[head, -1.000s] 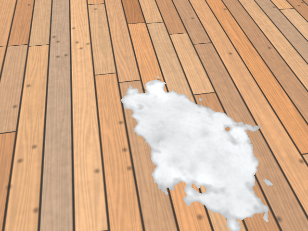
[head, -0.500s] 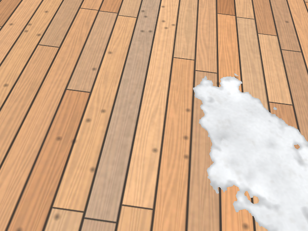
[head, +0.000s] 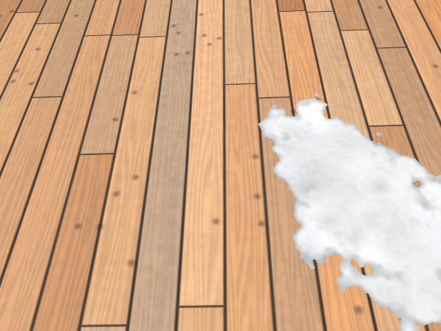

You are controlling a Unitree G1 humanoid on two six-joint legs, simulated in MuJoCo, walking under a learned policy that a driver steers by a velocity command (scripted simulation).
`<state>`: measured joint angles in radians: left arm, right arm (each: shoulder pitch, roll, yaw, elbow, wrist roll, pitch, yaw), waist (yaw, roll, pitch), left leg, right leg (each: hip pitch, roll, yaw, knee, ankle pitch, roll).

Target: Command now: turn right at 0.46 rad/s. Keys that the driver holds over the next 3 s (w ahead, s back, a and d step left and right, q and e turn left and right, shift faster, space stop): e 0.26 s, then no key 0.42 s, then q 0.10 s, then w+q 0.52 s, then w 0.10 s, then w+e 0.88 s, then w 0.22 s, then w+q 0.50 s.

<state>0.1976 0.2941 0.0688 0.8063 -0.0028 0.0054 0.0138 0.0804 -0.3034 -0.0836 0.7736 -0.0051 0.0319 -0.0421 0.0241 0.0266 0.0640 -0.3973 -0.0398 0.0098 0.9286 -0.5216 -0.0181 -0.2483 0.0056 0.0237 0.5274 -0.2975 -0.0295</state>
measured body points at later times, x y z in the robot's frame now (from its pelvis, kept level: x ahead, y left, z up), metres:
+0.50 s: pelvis +0.01 +0.04 +0.01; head +0.04 +0.05 +0.45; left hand +0.21 +0.29 -0.11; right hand +0.05 -0.25 -0.10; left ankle +0.04 +0.15 -0.74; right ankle -0.06 -0.10 -0.68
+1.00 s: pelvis +0.03 +0.03 +0.00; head +0.05 +0.04 +0.45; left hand +0.15 +0.30 -0.12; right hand +0.11 -0.27 -0.10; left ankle +0.07 +0.15 -0.70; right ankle -0.04 -0.10 -0.74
